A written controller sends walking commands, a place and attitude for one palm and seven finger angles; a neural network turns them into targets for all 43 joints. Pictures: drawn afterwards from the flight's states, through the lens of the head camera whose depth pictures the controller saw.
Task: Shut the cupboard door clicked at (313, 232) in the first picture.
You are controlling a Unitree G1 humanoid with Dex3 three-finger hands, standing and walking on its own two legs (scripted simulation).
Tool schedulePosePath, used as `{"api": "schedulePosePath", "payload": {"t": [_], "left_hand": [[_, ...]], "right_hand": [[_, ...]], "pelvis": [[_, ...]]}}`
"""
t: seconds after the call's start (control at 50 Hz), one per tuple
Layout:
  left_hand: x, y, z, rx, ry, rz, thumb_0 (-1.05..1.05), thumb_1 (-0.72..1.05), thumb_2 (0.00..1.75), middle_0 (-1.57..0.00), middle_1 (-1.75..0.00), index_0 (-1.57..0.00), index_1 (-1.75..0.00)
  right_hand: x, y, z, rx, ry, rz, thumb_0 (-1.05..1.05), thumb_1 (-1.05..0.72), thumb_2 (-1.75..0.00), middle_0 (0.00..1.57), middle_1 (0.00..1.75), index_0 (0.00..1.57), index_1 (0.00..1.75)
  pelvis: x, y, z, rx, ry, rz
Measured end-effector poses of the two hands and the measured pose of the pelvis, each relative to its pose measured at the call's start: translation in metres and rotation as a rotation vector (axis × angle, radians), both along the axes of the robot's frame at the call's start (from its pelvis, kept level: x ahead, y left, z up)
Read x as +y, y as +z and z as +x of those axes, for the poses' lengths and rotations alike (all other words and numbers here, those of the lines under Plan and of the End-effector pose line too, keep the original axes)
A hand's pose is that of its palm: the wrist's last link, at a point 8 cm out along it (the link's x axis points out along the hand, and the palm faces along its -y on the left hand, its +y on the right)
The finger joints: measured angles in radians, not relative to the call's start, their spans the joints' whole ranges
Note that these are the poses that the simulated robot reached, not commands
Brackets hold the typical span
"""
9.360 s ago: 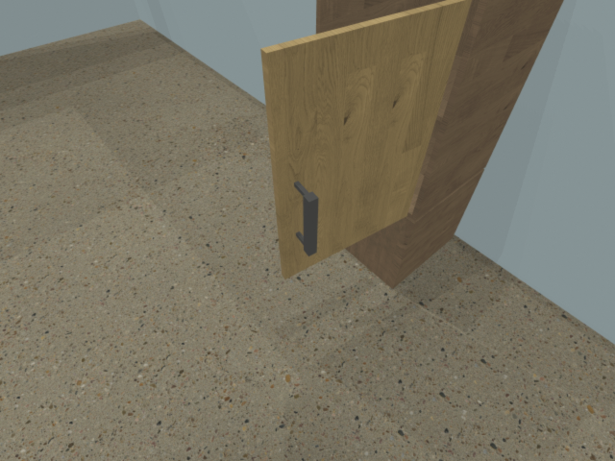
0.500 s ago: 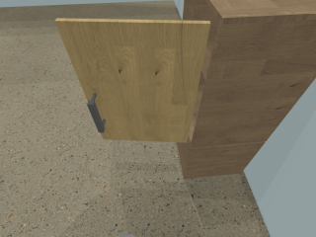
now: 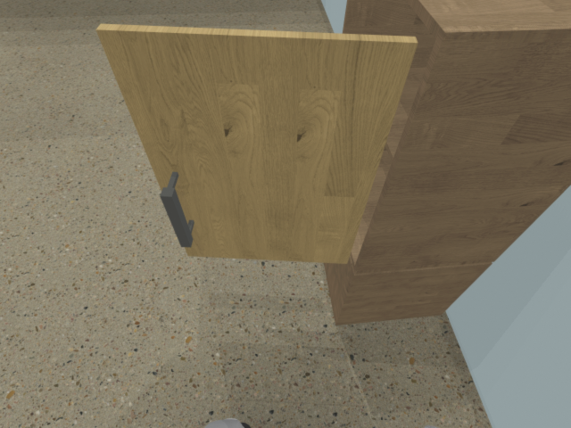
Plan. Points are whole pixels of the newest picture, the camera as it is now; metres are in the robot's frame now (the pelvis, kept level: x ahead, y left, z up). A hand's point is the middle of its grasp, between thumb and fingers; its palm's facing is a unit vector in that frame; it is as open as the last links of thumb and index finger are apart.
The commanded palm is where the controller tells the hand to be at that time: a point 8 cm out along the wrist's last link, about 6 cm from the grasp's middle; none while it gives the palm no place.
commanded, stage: come to a stop and stand still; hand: left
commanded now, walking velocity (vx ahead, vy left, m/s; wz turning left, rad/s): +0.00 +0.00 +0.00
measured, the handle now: (180, 211) +0.51 +0.26 -0.10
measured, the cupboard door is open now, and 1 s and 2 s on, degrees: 81 81 81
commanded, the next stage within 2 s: look again from close up in 0.56 s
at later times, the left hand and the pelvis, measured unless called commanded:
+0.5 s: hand out of the picture +0.04 +0.15 -0.17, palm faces +0.04 -0.98 -0.20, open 7.3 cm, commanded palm none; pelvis +0.01 -0.03 +0.01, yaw +1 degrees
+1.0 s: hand out of the picture +0.03 +0.16 -0.16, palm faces +0.01 -0.98 -0.22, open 7.3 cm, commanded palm none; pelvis +0.02 -0.01 +0.00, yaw +0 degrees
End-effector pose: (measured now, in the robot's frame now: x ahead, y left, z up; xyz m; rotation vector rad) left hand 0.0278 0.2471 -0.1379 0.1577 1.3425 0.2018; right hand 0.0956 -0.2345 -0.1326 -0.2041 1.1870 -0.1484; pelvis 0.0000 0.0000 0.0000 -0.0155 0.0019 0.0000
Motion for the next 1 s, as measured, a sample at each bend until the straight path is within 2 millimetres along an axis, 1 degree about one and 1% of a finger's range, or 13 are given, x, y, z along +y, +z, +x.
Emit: {"api": "schedulePosePath", "payload": {"t": [0.06,0.1,0.16,0.22,0.26,0.32,0.38,0.46,0.6,0.68,0.76,0.88,1.0], "left_hand": [[-0.008,0.0,0.004,-0.046,-0.015,0.03,0.0,0.91,0.9,-0.2,-0.3,-0.2,-0.3],[-0.016,0.004,0.004,-0.049,-0.018,0.026,0.0,0.91,0.9,-0.2,-0.3,-0.2,-0.3],[-0.028,0.006,0.007,-0.051,-0.022,0.006,0.0,0.91,0.9,-0.2,-0.3,-0.2,-0.3],[-0.038,0.001,0.012,-0.048,-0.031,-0.024,0.0,0.91,0.9,-0.2,-0.3,-0.2,-0.3],[-0.041,-0.005,0.015,-0.045,-0.024,-0.036,0.0,0.92,0.9,-0.2,-0.3,-0.2,-0.3],[-0.043,-0.004,0.017,-0.038,-0.014,-0.041,0.0,0.93,0.9,-0.2,-0.3,-0.2,-0.3],[-0.045,-0.001,0.016,-0.03,-0.012,-0.041,0.0,0.93,0.9,-0.2,-0.3,-0.2,-0.3],[-0.047,0.002,0.011,-0.01,-0.012,-0.035,0.0,0.93,0.9,-0.2,-0.3,-0.2,-0.3],[-0.053,0.003,-0.003,0.03,-0.004,-0.036,0.0,0.92,0.9,-0.2,-0.3,-0.2,-0.3],[-0.058,0.002,-0.011,0.048,-0.002,-0.04,0.0,0.92,0.9,-0.2,-0.3,-0.2,-0.3],[-0.059,0.0,-0.018,0.055,-0.029,-0.037,0.0,0.92,0.9,-0.2,-0.3,-0.2,-0.3],[-0.049,0.002,-0.015,0.037,-0.033,-0.025,0.0,0.91,0.9,-0.2,-0.3,-0.2,-0.3],[-0.038,0.005,-0.006,0.013,-0.042,-0.013,0.0,0.91,0.9,-0.2,-0.3,-0.2,-0.3]], "right_hand": [[-0.017,-0.011,-0.015,0.029,-0.027,0.016,0.0,-0.9,-0.9,0.21,0.3,0.2,0.3],[-0.025,-0.011,-0.027,0.067,-0.039,0.021,0.0,-0.9,-0.9,0.21,0.3,0.2,0.3],[-0.031,-0.008,-0.045,0.117,-0.058,0.019,0.01,-0.9,-0.9,0.2,0.3,0.2,0.3],[-0.032,-0.006,-0.062,0.151,-0.074,0.011,0.01,-0.9,-0.9,0.2,0.3,0.2,0.3],[-0.029,-0.008,-0.073,0.176,-0.074,0.003,0.01,-0.9,-0.9,0.2,0.3,0.19,0.3],[-0.022,-0.004,-0.085,0.222,-0.066,0.014,0.01,-0.9,-0.9,0.2,0.3,0.19,0.3],[-0.015,-0.004,-0.091,0.244,-0.063,0.034,0.01,-0.9,-0.9,0.2,0.3,0.19,0.3],[-0.008,-0.006,-0.093,0.25,-0.064,0.06,0.01,-0.91,-0.9,0.2,0.3,0.2,0.3],[-0.011,-0.006,-0.089,0.247,-0.065,0.066,0.01,-0.91,-0.9,0.2,0.3,0.2,0.3],[-0.015,-0.005,-0.084,0.238,-0.059,0.058,0.01,-0.91,-0.9,0.2,0.3,0.2,0.3],[-0.017,-0.009,-0.072,0.175,-0.06,0.053,0.01,-0.91,-0.9,0.2,0.3,0.2,0.3],[-0.009,-0.014,-0.061,0.118,-0.042,0.058,0.01,-0.92,-0.9,0.2,0.3,0.19,0.3],[-0.004,-0.013,-0.061,0.122,-0.029,0.062,0.01,-0.93,-0.9,0.2,0.3,0.2,0.3]], "pelvis": [[-0.013,-0.007,-0.002,-0.002,0.002,0.028],[-0.016,-0.004,-0.002,-0.009,0.016,0.021],[-0.02,0.001,0.002,-0.005,0.018,0.021],[-0.021,0.001,0.006,0.0,0.013,0.016],[-0.022,-0.001,0.007,0.002,0.02,0.003],[-0.025,0.004,0.009,-0.003,0.018,0.014],[-0.027,0.007,0.01,-0.006,0.016,0.017],[-0.03,0.009,0.011,-0.01,0.014,0.019],[-0.032,0.011,0.015,-0.013,0.011,0.021],[-0.033,0.01,0.017,-0.009,0.008,0.016],[-0.027,0.005,0.017,0.001,0.003,0.003],[-0.018,0.003,0.018,-0.014,-0.001,0.016],[-0.013,0.004,0.018,-0.019,-0.006,0.025]]}}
